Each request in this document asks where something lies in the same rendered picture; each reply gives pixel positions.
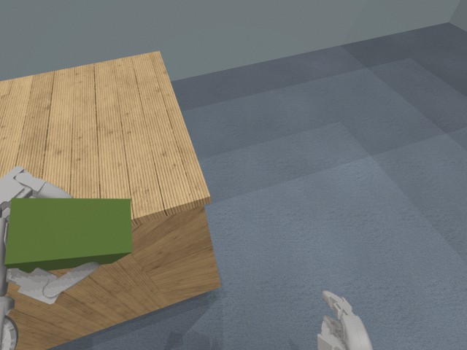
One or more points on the sponge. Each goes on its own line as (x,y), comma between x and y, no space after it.
(61,233)

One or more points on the right robot hand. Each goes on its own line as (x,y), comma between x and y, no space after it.
(351,334)

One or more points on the table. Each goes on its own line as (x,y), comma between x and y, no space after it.
(111,129)

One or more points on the left robot forearm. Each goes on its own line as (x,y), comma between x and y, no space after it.
(8,328)

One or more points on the left robot hand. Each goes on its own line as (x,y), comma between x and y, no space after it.
(39,284)

